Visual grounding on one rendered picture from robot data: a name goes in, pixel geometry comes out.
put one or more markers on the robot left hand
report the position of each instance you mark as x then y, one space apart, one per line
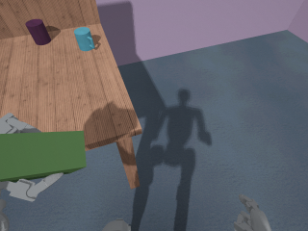
23 188

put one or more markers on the robot left forearm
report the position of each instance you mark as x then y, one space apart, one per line
4 221

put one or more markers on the sponge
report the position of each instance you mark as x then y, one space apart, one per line
37 155

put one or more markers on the table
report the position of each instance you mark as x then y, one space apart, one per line
56 87

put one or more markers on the left robot thigh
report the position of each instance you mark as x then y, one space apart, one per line
117 225

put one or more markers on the robot right hand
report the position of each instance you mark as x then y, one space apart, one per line
256 221

